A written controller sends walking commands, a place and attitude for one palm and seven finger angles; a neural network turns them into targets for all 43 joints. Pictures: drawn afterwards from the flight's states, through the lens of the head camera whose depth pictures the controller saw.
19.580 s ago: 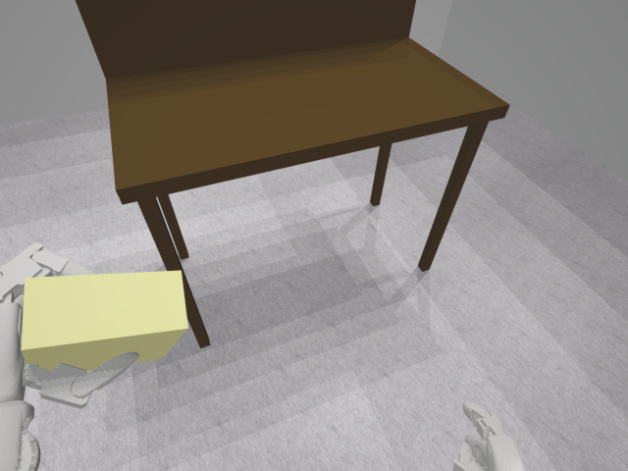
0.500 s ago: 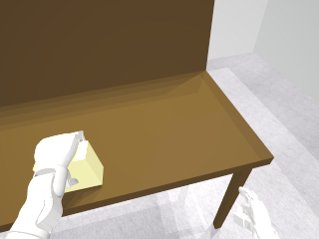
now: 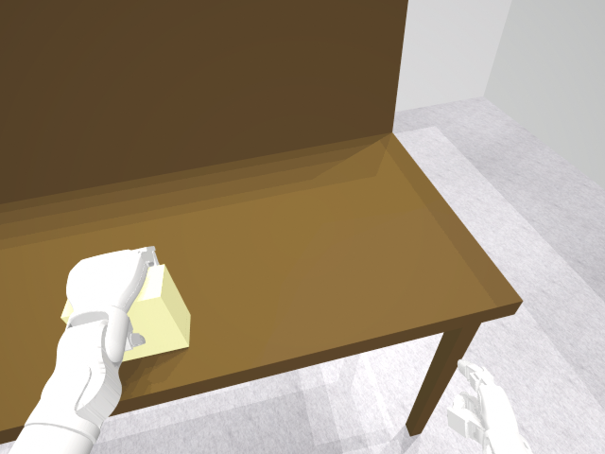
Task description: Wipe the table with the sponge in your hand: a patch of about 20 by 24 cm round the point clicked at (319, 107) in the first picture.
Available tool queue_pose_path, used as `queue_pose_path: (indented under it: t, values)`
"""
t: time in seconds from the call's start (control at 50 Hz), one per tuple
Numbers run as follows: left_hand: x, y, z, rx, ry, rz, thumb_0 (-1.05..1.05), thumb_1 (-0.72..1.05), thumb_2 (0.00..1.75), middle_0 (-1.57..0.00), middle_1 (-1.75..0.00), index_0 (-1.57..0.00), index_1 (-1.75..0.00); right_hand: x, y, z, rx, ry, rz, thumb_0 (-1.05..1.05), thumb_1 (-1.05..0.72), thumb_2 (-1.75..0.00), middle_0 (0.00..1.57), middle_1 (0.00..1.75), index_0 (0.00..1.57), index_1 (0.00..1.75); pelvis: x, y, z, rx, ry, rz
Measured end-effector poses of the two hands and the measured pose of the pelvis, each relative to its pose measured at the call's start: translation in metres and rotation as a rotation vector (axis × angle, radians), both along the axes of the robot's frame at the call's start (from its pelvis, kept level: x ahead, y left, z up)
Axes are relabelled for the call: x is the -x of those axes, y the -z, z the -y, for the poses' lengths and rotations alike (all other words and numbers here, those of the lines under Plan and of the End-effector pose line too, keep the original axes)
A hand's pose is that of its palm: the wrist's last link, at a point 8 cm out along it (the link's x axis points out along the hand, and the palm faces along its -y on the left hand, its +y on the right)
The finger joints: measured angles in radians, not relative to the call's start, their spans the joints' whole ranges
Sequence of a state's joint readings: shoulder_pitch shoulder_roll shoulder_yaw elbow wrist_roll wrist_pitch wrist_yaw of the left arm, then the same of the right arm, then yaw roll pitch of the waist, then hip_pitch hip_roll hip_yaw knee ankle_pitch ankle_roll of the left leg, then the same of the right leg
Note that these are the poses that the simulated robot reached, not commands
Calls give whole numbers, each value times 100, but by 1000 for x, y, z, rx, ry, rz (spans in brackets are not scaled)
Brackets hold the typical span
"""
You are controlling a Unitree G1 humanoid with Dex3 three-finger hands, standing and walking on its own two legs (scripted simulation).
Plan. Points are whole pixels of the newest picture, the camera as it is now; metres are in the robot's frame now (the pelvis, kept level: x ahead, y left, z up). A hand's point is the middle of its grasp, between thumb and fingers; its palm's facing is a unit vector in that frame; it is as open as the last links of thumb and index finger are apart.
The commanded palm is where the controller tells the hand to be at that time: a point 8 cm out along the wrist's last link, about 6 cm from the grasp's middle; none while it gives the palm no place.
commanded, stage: wipe forward along the first lane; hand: left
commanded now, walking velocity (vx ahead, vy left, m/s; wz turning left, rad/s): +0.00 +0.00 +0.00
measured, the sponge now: (139, 324) +0.26 +0.29 +0.02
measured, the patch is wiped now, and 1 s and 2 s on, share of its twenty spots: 0.10 0.45 0.50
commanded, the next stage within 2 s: slide across to the middle lane in 1.40 s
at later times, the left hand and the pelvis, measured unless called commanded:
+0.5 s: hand (129, 271) +0.31 +0.32 +0.07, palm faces -0.08 -0.02 -1.00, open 10.1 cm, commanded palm +0.29 +0.31 +0.11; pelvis +0.00 +0.00 -0.01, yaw +0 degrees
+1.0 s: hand (131, 248) +0.35 +0.34 +0.07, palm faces -0.10 +0.00 -1.00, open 10.1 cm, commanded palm +0.34 +0.33 +0.10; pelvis -0.01 +0.01 -0.01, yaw -1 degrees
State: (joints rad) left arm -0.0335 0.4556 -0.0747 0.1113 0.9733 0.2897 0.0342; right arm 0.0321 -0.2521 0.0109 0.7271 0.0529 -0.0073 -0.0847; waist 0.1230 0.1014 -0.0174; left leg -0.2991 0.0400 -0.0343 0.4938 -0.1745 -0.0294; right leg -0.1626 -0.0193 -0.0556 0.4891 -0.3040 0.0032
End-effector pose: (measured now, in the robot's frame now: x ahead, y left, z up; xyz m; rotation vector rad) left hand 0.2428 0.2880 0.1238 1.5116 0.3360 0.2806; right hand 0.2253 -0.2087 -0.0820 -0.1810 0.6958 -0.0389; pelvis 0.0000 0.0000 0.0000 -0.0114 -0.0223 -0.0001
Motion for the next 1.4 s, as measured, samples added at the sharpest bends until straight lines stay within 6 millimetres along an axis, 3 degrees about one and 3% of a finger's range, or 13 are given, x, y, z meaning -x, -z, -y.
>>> queue_pose_path:
  t: [0.22,0.56,0.74,1.12,1.4]
  values:
    - [-21,0,-9,-4,-9,-21,-1,-50,103,-74,-132,-75,-132,16,9,14,11,36,-46,1,-90,-90,20,30,20,30,0,2,2,2,-2,-25]
    - [-57,0,-27,-22,-3,-52,0,-51,105,-74,-132,-76,-132,68,28,40,46,140,-178,1,-91,-90,20,30,20,30,5,6,-1,7,9,-69]
    - [-72,0,-35,-29,2,-56,1,-51,105,-74,-132,-76,-132,88,33,41,50,167,-231,1,-91,-90,20,30,20,30,6,7,-5,11,11,-88]
    - [-109,1,-47,-51,1,-72,1,-52,105,-75,-131,-76,-132,105,40,33,48,183,-300,1,-91,-90,20,30,20,30,7,10,-13,18,7,-136]
    - [-138,0,-55,-56,-9,-89,2,-52,106,-75,-131,-76,-132,135,45,43,64,233,-386,1,-91,-90,20,30,20,30,4,12,-14,24,15,-173]
